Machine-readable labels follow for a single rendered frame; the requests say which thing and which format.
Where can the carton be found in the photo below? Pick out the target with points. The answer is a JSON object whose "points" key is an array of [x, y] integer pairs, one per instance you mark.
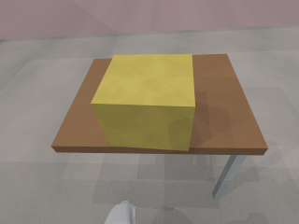
{"points": [[147, 101]]}

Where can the table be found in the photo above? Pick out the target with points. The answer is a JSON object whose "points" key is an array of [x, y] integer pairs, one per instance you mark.
{"points": [[223, 122]]}

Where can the robot left thigh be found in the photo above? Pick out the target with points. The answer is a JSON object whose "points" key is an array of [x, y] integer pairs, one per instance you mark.
{"points": [[122, 213]]}

